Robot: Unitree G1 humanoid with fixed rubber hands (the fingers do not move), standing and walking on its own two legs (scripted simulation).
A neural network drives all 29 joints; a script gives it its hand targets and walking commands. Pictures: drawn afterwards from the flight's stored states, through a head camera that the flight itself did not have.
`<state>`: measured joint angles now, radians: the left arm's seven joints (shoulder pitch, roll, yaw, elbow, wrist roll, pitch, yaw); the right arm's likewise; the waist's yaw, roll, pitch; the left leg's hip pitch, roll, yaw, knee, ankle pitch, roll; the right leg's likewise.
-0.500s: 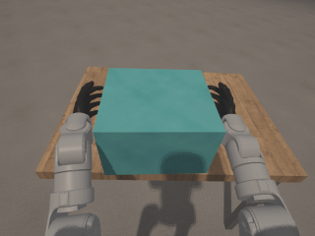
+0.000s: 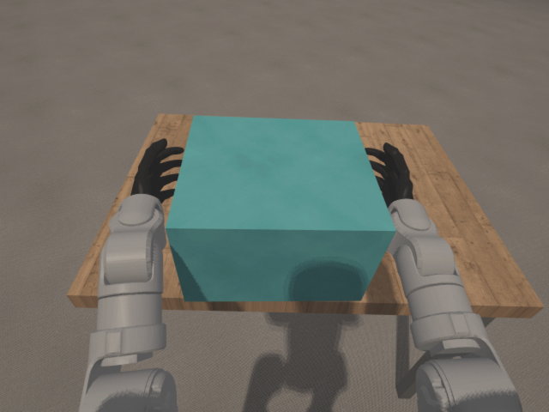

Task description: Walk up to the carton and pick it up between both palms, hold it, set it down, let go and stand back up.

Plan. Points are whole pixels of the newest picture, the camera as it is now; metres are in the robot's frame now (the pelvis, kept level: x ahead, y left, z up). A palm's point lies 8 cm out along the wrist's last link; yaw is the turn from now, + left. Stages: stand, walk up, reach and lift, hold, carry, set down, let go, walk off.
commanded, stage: hold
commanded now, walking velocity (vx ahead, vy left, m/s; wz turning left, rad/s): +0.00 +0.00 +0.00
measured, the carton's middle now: (274, 205) +0.38 +0.00 +0.13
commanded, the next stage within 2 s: none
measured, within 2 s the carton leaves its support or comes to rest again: neither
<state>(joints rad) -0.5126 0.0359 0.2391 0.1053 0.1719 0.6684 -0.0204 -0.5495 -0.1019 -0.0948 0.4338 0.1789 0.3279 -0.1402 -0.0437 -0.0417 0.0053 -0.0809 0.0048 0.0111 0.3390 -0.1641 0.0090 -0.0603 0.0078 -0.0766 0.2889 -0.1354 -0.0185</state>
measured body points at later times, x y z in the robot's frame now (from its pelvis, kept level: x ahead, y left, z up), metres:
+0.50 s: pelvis +0.00 +0.00 +0.00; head -0.03 +0.03 +0.45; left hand +0.37 +0.18 +0.17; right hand +0.37 -0.17 +0.16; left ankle +0.02 +0.11 -0.75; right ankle +0.02 -0.10 -0.75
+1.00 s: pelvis +0.00 +0.00 +0.00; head -0.03 +0.03 +0.45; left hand +0.37 +0.18 +0.16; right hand +0.37 -0.17 +0.16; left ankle +0.02 +0.11 -0.75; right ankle +0.02 -0.10 -0.75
